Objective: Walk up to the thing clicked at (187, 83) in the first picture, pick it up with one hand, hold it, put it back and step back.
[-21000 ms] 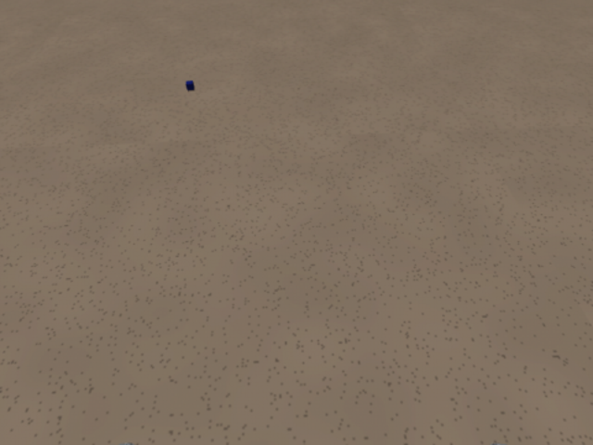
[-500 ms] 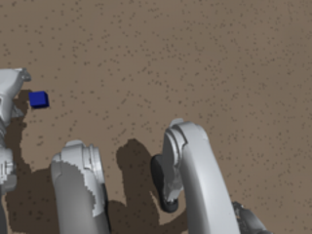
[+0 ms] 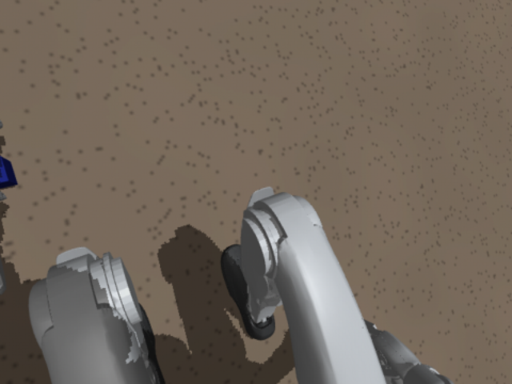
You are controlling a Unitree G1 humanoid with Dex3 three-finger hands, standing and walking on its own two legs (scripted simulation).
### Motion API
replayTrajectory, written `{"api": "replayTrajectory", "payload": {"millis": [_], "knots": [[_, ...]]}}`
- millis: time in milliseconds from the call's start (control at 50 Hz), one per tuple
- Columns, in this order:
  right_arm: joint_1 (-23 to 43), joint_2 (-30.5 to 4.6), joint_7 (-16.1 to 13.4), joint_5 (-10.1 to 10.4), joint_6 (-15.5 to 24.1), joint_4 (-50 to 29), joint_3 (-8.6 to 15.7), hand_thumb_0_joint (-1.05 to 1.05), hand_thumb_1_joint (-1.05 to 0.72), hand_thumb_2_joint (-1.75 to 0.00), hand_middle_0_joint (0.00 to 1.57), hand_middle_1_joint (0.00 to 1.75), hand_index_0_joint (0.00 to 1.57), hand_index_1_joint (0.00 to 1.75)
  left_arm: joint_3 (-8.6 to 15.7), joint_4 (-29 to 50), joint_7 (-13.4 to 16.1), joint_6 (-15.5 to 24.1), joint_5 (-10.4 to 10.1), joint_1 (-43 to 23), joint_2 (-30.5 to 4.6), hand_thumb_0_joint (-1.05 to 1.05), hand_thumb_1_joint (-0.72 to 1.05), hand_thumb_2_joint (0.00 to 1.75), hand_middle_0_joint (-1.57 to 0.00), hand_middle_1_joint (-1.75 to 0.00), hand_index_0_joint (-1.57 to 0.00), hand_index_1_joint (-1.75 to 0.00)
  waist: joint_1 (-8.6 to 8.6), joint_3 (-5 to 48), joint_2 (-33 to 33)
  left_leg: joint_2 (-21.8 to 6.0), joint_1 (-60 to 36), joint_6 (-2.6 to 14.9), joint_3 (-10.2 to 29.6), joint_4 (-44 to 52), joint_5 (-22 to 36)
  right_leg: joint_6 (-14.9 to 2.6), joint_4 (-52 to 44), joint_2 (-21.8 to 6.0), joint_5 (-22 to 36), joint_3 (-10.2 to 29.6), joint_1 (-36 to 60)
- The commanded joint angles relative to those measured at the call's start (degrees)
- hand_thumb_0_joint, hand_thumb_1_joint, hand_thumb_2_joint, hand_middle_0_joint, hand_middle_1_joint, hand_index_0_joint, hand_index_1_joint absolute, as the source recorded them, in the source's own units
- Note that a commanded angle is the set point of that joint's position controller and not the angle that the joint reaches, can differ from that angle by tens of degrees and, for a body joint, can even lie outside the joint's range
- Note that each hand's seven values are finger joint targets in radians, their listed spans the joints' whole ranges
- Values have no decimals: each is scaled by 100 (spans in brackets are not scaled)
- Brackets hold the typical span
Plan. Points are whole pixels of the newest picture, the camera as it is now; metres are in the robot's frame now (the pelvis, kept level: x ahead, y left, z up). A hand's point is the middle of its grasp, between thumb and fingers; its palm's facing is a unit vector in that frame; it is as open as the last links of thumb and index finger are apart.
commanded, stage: rest palm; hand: left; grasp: from above
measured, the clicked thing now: out of the picture +0.47 +0.28 -0.28
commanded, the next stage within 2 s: close in 0.98 s
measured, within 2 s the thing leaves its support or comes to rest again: neither
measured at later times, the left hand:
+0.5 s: hand out of the picture +0.45 +0.28 -0.24, palm faces -0.46 -0.11 -0.88, open 11.6 cm
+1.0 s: hand out of the picture +0.45 +0.27 -0.26, palm faces -0.46 -0.11 -0.88, open 11.6 cm
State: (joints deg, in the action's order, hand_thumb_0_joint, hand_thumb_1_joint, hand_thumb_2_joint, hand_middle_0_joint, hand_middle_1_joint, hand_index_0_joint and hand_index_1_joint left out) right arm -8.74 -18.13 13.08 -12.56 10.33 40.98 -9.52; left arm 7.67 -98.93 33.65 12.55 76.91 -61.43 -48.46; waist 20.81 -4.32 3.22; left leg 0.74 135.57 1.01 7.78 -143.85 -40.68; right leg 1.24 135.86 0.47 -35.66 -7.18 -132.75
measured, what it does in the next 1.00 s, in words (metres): stands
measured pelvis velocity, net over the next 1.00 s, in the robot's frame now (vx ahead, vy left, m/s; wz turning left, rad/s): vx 0.00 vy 0.00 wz -0.07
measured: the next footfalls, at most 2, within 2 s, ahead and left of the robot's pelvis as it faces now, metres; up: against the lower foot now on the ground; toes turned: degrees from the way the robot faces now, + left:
none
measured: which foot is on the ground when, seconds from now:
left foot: down 0.00-1.00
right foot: down 0.00-1.00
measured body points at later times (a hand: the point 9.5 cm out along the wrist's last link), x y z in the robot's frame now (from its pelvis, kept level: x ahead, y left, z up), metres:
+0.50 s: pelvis +0.00 +0.01 -0.01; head +0.26 +0.12 +0.34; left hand +0.47 +0.29 -0.19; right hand +0.03 -0.26 -0.06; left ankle +0.07 +0.12 -0.27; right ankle +0.11 -0.12 -0.27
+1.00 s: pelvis +0.00 +0.00 +0.00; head +0.28 +0.11 +0.33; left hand +0.47 +0.28 -0.21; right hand +0.03 -0.25 -0.06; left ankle +0.07 +0.12 -0.27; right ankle +0.11 -0.12 -0.27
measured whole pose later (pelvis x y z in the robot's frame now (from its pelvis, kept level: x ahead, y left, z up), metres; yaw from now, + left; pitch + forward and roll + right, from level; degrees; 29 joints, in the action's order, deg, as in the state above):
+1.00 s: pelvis +0.00 +0.00 +0.00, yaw -4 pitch +28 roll -13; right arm -6.3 -20.1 17.6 -15.4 15.4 39.8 -15.6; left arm 6.9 -101.8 38.3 14.0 75.8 -59.5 -54.8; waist 22.6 -9.5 7.5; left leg 0.2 133.4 0.8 12.3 -147.3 -42.7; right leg 1.9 135.8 1.8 -35.5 -10.9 -129.5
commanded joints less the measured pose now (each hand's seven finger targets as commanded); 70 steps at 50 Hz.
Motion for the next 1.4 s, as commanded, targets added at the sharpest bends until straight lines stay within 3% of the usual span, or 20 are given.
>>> {"api": "replayTrajectory", "payload": {"millis": [0, 40, 120, 180, 220, 280, 380, 440, 540, 560, 620, 640, 660, 880, 1040, 1120, 1160, 1240, 1340, 1380], "knots": [[-1280, -1668, -39, -47, 36, -65, 465, 0, -90, -90, 20, 30, 20, 30, 133, 792, 130, 89, -135, -1232, -1391, 0, -13, 65, -44, -57, -43, -59, 27, 4254, -2242, 39, -2895, 63, -396, 1384, 1398, -279, -1120, 236, 1363, -384, 2668], [-1335, -1692, -27, -73, 4, -9, 430, 0, -90, -90, 20, 30, 20, 30, 358, 946, 169, 176, -119, -1170, -1725, 0, -10, 63, -47, -56, -45, -57, 21, 4243, -2378, 27, -2910, 27, -343, 1350, 1539, -303, -1086, 250, 1448, -459, 2682], [-1389, -1745, 16, -134, -2, 30, 421, 0, -90, -90, 20, 30, 20, 30, 377, 1107, 176, 298, -148, -1096, -1738, 0, -10, 63, -47, -55, -46, -57, 77, 4078, -2375, -4, -2898, 24, -335, 1261, 1586, -293, -1111, 285, 1535, -472, 2777], [-1367, -1750, 51, -166, 34, 32, 313, 0, -90, -90, 20, 30, 20, 30, 304, 900, 210, 363, -115, -1037, -1669, 0, -11, 63, -46, -55, -44, -56, 161, 3724, -2326, -14, -2783, 13, -305, 1169, 1465, -313, -1093, 302, 1427, -528, 2566], [-1340, -1774, 68, -197, 26, 109, 341, 0, -90, -90, 20, 30, 20, 30, 322, 978, 252, 422, -129, -879, -1734, 0, -11, 64, -46, -55, -44, -57, 77, 3848, -2426, -39, -2826, 4, -268, 1246, 1511, -299, -1122, 340, 1486, -533, 2740], [-1291, -1778, 116, -220, 84, 102, 294, 0, -90, -90, 20, 30, 20, 30, 109, 746, 297, 417, -71, -994, -1523, 0, -10, 64, -46, -55, -44, -56, 212, 3586, -2404, -53, -2897, -16, -219, 1222, 1398, -279, -1051, 335, 1395, -618, 2461], [-1146, -1883, 159, -246, 151, 61, 266, 0, -90, -90, 20, 30, 20, 30, 91, 628, 489, 414, 41, -1130, -1654, 0, -11, 65, -47, -53, -45, -55, 233, 3408, -2492, -80, -2901, -46, -80, 1405, 1125, -281, -1006, 346, 1156, -721, 2212], [-932, -1926, 205, -248, 232, 44, 247, 0, -90, -90, 20, 30, 20, 30, -112, 471, 570, 384, 75, -1236, -1430, 0, -11, 66, -47, -53, -44, -56, 294, 3175, -2463, -114, -2886, -67, 36, 1432, 924, -269, -945, 337, 1014, -776, 1957], [-835, -1970, 288, -274, 332, 38, 212, 0, -90, -90, 20, 30, 20, 30, -104, 361, 757, 279, 155, -1262, -1475, 0, -11, 64, -46, -54, -44, -56, 313, 3131, -2656, -139, -2971, -113, 105, 1530, 986, -259, -885, 331, 1068, -800, 1891], [-788, -1996, 310, -279, 367, -35, 210, 0, -90, -90, 20, 30, 20, 30, -234, 272, 751, 243, 145, -1285, -1287, 0, -12, 66, -47, -54, -44, -57, 395, 3078, -2671, -133, -2940, -89, 58, 1440, 995, -250, -902, 342, 1114, -786, 1912], [-797, -2004, 338, -268, 381, -14, 150, 0, -90, -90, 20, 30, 20, 30, -49, 224, 831, 175, 96, -1297, -1550, 0, -12, 67, -47, -55, -44, -58, 369, 3115, -2495, -123, -2795, -63, 77, 1475, 986, -248, -975, 350, 1116, -778, 2066], [-761, -2058, 345, -261, 412, -48, 175, 0, -90, -90, 20, 30, 20, 30, -170, 253, 820, 149, 104, -1366, -1463, 0, -12, 68, -47, -55, -44, -59, 381, 3111, -2571, -133, -2819, -57, 41, 1413, 996, -248, -985, 359, 1145, -753, 2070], [-799, -2018, 370, -269, 448, -31, 125, 0, -90, -90, 20, 30, 20, 30, -44, 117, 818, 138, 43, -1333, -1528, 0, -12, 68, -47, -55, -44, -59, 422, 3022, -2508, -136, -2804, -64, 104, 1423, 997, -231, -936, 313, 1140, -790, 2020], [-837, -2043, 396, -254, 504, -49, -19, 0, -91, -91, 20, 30, 20, 30, -7, 336, 698, 165, -186, -1309, -1854, 0, -12, 66, -47, -59, -44, -61, 389, 3354, -2523, -155, -2865, -31, 50, 1292, 1224, -222, -1063, 384, 1382, -757, 2627], [-778, -2117, 387, -253, 514, -79, -40, 0, -90, -91, 20, 30, 20, 30, -140, 309, 736, 239, -195, -1181, -1824, 0, -13, 68, -47, -59, -44, -62, 424, 3164, -2549, -184, -2736, -42, 77, 1294, 1085, -244, -1077, 435, 1294, -772, 2618], [-690, -2124, 390, -247, 511, -75, -41, 0, -90, -90, 20, 30, 20, 30, -46, 361, 808, 211, -155, -1139, -1971, 0, -3, 69, -56, -53, -52, -57, 322, 3267, -2647, -209, -2913, -98, 170, 1404, 1131, -265, -1013, 428, 1290, -821, 2520], [-689, -2143, 428, -237, 537, -185, -37, 0, -90, -90, 20, 30, 20, 30, -218, 245, 763, 163, -154, -1175, -1661, 0, 1, 65, -58, -51, -55, -55, 456, 3048, -2468, -197, -2744, -48, 126, 1266, 1133, -228, -1019, 422, 1349, -815, 2473], [-878, -2165, 427, -208, 557, -114, -66, 0, -90, -90, 20, 30, 20, 30, -2, 160, 734, 110, -193, -1245, -1941, 0, 4, 59, -60, -46, -57, -49, 487, 2959, -2421, -194, -2724, -44, 162, 1325, 1136, -214, -1060, 385, 1317, -821, 2429], [-839, -2158, 381, -192, 565, -182, -77, 0, -90, -90, 20, 30, 20, 30, -173, 177, 516, 121, -301, -1221, -1814, 0, 8, 52, -61, -46, -59, -48, 546, 2850, -2335, -182, -2610, -17, 109, 1368, 790, -217, -1193, 392, 1047, -775, 2515], [-791, -2130, 350, -149, 558, -155, -69, 0, -90, -90, 20, 30, 20, 30, -111, 509, 484, 176, -309, -1407, -1981, 0, 9, 51, -61, -46, -60, -47, 407, 3119, -2623, -217, -2914, -86, 221, 1469, 889, -248, -1097, 379, 1067, -837, 2404]]}}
